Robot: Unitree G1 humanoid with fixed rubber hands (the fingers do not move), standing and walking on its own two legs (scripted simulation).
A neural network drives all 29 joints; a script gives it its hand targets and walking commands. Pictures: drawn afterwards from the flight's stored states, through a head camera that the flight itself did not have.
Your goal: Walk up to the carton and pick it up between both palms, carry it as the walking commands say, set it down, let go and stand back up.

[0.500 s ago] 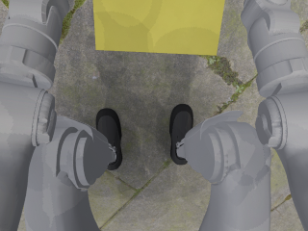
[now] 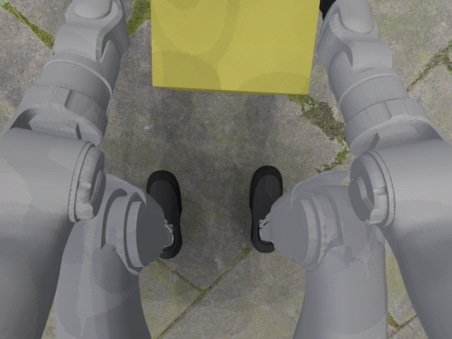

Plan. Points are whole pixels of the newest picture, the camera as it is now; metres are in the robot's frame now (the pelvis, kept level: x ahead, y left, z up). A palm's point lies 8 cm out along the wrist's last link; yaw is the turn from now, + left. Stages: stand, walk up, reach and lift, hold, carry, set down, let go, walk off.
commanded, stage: reach and lift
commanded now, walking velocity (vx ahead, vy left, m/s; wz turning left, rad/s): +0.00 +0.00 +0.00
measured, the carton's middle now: (228, 14) +0.54 -0.02 -0.24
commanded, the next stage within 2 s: none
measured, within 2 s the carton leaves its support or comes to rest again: leaves its support in 0.70 s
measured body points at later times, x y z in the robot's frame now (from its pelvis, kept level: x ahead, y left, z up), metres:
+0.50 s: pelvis +0.00 +0.00 -0.01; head +0.38 +0.00 +0.23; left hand +0.57 +0.12 -0.20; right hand +0.56 -0.15 -0.19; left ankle +0.12 +0.12 -0.34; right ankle +0.13 -0.12 -0.34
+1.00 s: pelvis +0.02 +0.00 -0.01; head +0.37 +0.01 +0.26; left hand +0.56 +0.12 -0.19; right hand +0.58 -0.15 -0.15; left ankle +0.12 +0.12 -0.34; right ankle +0.13 -0.12 -0.34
